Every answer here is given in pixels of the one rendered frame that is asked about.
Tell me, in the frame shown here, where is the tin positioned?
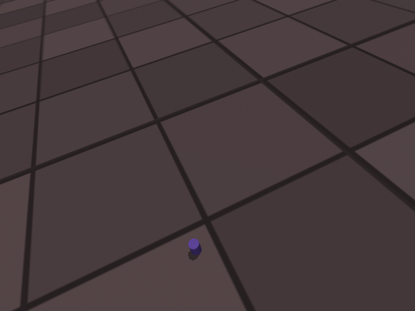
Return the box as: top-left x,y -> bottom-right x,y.
188,238 -> 202,255

